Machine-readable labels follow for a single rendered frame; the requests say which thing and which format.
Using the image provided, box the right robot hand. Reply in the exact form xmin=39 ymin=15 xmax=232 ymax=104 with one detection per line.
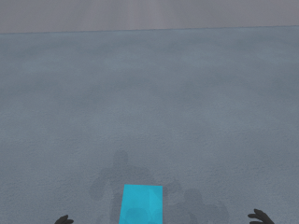
xmin=248 ymin=208 xmax=275 ymax=224

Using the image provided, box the carton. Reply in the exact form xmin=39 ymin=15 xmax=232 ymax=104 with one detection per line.
xmin=119 ymin=184 xmax=163 ymax=224

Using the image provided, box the left robot hand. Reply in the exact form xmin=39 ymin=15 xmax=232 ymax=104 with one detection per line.
xmin=54 ymin=215 xmax=74 ymax=224

